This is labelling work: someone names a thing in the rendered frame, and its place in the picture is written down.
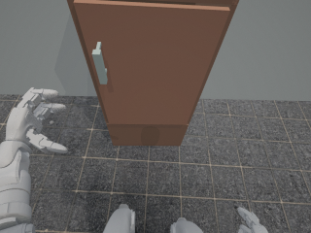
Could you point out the left robot upper arm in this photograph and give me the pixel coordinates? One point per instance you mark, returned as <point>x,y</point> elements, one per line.
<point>21,228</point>

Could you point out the cupboard door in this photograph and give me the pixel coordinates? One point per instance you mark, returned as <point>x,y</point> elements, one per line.
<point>156,55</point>

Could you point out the left robot shin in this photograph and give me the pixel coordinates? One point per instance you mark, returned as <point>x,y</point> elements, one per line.
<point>123,206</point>

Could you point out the handle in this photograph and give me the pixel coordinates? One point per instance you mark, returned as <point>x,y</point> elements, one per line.
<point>99,64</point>

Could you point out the robot left forearm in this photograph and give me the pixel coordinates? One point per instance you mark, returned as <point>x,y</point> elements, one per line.
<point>15,184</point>

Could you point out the right robot hand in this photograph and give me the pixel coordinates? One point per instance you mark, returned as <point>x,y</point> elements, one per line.
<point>252,221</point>

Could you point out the left robot hand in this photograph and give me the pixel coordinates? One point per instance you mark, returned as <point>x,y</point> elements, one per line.
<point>21,120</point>

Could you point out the robot left thigh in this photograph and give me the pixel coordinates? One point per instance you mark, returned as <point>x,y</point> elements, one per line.
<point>121,221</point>

